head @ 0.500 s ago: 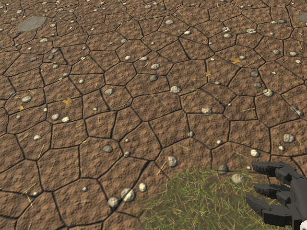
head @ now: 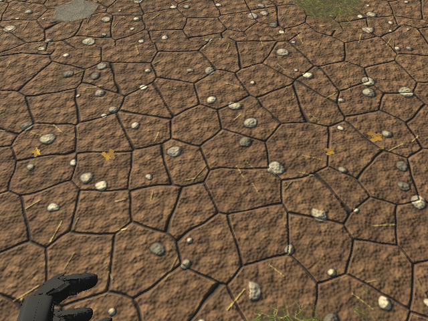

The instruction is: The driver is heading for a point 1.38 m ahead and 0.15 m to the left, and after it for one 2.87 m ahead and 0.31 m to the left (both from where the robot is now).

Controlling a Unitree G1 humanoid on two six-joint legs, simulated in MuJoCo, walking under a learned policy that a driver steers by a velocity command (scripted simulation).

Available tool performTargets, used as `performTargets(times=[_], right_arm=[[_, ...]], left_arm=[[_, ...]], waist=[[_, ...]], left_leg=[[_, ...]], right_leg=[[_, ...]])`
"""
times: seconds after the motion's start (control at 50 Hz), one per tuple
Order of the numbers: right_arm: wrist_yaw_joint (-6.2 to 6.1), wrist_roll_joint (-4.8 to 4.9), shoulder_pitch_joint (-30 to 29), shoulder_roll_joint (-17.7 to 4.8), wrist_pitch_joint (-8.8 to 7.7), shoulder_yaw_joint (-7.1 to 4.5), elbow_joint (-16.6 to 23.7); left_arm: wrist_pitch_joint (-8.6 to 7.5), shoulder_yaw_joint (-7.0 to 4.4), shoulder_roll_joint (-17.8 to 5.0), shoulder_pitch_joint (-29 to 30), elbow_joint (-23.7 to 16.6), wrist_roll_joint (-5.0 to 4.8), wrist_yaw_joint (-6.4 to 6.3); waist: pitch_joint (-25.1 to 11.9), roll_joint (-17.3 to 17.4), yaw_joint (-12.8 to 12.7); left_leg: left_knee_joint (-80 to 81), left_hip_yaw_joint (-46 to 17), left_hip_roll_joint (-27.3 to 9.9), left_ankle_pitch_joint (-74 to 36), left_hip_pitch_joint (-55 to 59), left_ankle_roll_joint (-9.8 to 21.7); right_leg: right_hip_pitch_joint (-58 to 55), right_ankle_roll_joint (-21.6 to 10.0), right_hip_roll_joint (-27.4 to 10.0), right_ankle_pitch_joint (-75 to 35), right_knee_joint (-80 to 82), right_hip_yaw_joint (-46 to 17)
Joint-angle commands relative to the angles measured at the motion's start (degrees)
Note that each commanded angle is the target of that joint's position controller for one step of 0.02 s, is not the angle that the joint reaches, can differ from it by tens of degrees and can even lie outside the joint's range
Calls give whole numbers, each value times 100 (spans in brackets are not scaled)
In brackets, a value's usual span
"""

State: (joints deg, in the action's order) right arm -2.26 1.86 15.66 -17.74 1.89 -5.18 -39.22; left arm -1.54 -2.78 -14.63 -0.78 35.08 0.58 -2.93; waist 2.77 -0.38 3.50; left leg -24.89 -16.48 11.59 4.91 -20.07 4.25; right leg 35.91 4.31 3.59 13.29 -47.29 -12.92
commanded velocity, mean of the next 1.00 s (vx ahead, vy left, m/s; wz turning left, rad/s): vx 0.02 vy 0.00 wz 0.08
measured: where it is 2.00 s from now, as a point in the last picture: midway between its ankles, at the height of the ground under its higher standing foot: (176, 263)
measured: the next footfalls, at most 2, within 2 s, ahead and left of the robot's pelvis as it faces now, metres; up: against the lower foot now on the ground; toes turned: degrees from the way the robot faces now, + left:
right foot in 0.16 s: +0.17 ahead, -0.13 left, +0.00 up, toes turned +20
left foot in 0.58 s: +0.04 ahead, +0.10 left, +0.00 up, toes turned +18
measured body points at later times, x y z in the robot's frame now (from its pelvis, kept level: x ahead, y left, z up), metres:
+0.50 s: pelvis +0.06 -0.05 +0.00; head +0.10 -0.04 +0.45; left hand +0.09 +0.25 -0.10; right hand +0.32 -0.23 -0.10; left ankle +0.00 +0.11 -0.70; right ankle +0.13 -0.14 -0.74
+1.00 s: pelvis +0.06 -0.07 -0.02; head +0.11 -0.10 +0.43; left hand +0.21 +0.23 -0.09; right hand +0.24 -0.35 -0.13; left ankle -0.01 +0.08 -0.70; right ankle +0.08 -0.16 -0.74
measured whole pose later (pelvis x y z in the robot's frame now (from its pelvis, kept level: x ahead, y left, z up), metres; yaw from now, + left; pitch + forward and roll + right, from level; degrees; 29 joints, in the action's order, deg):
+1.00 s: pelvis +0.06 -0.07 -0.02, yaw +1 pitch +3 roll +1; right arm -1.0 -0.2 6.3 -17.7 0.9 -5.5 -39.1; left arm 2.4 -5.3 -18.6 -11.7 33.2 0.0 1.0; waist 2.8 2.1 -0.7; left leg -54.4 5.2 -6.9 30.4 -21.8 -4.5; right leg 23.4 -3.1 -0.2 18.8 -39.4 2.7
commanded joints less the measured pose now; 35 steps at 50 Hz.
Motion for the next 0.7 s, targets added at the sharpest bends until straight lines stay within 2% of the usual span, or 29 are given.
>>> performTargets(times=[0.02,0.08,0.12,0.14,0.16,0.18,0.2,0.22,0.24,0.26,0.32,0.34,0.36,0.38,0.44,0.48,0.5,0.54,0.56,0.58,0.6,0.62,0.64,0.66,0.68,0.7], right_arm=[[-88,-34,-90,-839,28,-244,541],[-70,-33,-179,-832,69,-265,693],[-39,23,-379,-771,80,-242,820],[-17,56,-302,-577,91,-171,845],[6,0,218,-230,111,-57,774],[61,31,279,-560,75,-134,965],[129,-46,228,-1134,17,-267,940],[148,-35,223,-1341,50,-339,797],[121,-42,254,-1244,128,-336,666],[114,-55,301,-1079,184,-289,643],[137,5,-42,-707,185,-147,863],[137,16,-217,-653,170,-121,938],[132,-25,-421,-576,142,-75,1012],[126,-78,-506,-479,111,-33,1060],[115,-202,-376,-188,38,115,934],[111,-231,-298,-143,27,143,755],[111,-233,-279,-159,29,133,693],[112,-191,-132,-316,10,63,591],[85,-179,-56,-568,-2,0,600],[21,-239,275,-915,29,-80,617],[-23,-344,86,-1374,114,-210,566],[-4,-418,-21,-1105,77,-188,627],[-5,-457,-263,-782,4,-80,705],[-15,-401,-683,-594,-56,-24,761],[-10,-292,-1032,-465,-123,4,802],[-19,-257,-1146,-400,-164,22,790]], left_arm=[[-170,-187,-538,185,-383,-48,42],[-305,-244,-658,139,-302,-88,132],[-351,-315,-747,-181,-144,-126,173],[-341,-345,-814,-314,-67,-117,175],[-262,-368,-1021,-199,-174,-24,138],[-166,-366,-1124,-236,-261,233,157],[-174,-388,-953,-314,-259,204,147],[-153,-324,-713,-95,-324,108,113],[-90,-275,-607,-6,-366,48,77],[-31,-255,-645,27,-383,11,44],[47,-235,-748,-184,-309,96,-4],[71,-245,-780,-310,-269,120,-15],[88,-250,-810,-542,-195,122,-6],[102,-260,-880,-687,-118,109,25],[102,-259,-1002,-524,-48,21,189],[65,-179,-854,-544,57,-77,311],[51,-156,-844,-622,124,-123,355],[71,-224,-1140,-739,205,-262,377],[44,-222,-1145,-945,249,-293,368],[-11,-136,-872,-963,171,-191,399],[-85,-42,-486,-1001,7,-190,434],[-81,-156,-856,-793,-6,-216,381],[5,-311,-1147,-854,69,-272,336],[142,-353,-1062,-1153,222,-281,272],[292,-371,-1009,-1390,308,-238,200],[388,-368,-934,-1422,286,-204,166]], waist=[[-747,1007,-119],[-757,1122,-144],[-774,1120,-322],[-973,706,-310],[-1336,-361,3],[-1237,-1369,78],[-1132,-1255,-6],[-842,-843,-34],[-694,-534,-55],[-553,-434,-82],[-385,-670,-272],[-431,-743,-384],[-529,-701,-541],[-650,-663,-576],[-978,-729,-442],[-957,-900,-427],[-869,-961,-412],[-648,-1059,-245],[-763,-1003,-258],[-1165,-390,-197],[-1023,1281,-357],[-965,1557,-56],[-729,1280,-99],[-596,1159,-339],[-448,1198,-459],[-354,1151,-494]], left_leg=[[580,-1761,-1254,607,876,416],[299,-2078,-1243,-43,1038,380],[6,-2190,-1087,-75,939,257],[-554,-1923,-808,1131,585,88],[-1755,-1084,-293,3016,-191,-160],[-2966,-107,82,3655,-1132,-423],[-3865,180,-459,3187,-1448,-717],[-4176,344,-698,2659,-1536,-850],[-4505,475,-792,2267,-1586,-920],[-4930,677,-821,1986,-1684,-973],[-4836,1289,-1190,1512,-1928,-1105],[-4622,1368,-1321,1432,-2032,-1161],[-4360,1356,-1363,1503,-1936,-1194],[-4073,1317,-1342,1668,-1769,-1193],[-2858,1389,-1251,2014,-709,-1040],[-1846,1523,-1209,1843,-79,-950],[-1256,1583,-1120,1651,194,-906],[273,1764,-859,687,866,-657],[495,1479,-1108,296,1519,-448],[215,837,-2006,-653,2442,-111],[180,108,-3101,-1409,2365,624],[518,-218,-3563,-1457,1794,1195],[642,30,-3459,-1553,1520,1209],[632,513,-3137,-1385,1335,943],[645,914,-2932,-1269,1196,752],[659,1165,-2861,-1283,1109,671]], right_leg=[[-366,-12,225,-127,635,167],[-1064,-88,270,-46,1549,127],[-1839,-190,100,-567,2562,228],[-2622,-401,-413,-1172,3038,79],[-3572,-964,-1593,-2209,2730,-787],[-3489,-1763,-2481,-3067,2758,-1727],[-3210,-2049,-2770,-2754,2872,-1943],[-2988,-1848,-2346,-2139,2816,-1236],[-2827,-1581,-1938,-1574,2770,-686],[-2633,-1503,-1754,-1447,2824,-356],[-2613,-1586,-1522,-1673,3048,452],[-2828,-1645,-1566,-1699,3071,559],[-2937,-1767,-1605,-1890,3040,482],[-3039,-1867,-1660,-2189,2973,437],[-2851,-1909,-1647,-2676,2777,574],[-2642,-1847,-1568,-2265,2742,458],[-2555,-1800,-1533,-2067,2675,350],[-2307,-1606,-1447,-2132,2394,130],[-1933,-1314,-1362,-1775,2285,-8],[-1264,-918,-1108,-643,1685,163],[-210,-496,-368,1092,867,1099],[-63,-250,-400,2141,-380,1339],[53,-143,-464,2174,-1489,1158],[110,-76,-541,1919,-1970,1087],[164,36,-591,1568,-2187,1078],[193,117,-653,1268,-2236,1093]])
Keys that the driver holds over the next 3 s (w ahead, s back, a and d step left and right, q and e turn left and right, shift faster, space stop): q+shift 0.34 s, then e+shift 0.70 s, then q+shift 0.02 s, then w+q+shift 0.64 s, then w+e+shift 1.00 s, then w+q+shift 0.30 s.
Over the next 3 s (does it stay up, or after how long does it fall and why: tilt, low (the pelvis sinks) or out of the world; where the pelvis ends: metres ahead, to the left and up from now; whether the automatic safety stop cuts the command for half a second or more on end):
stays up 1.41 0.18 -0.02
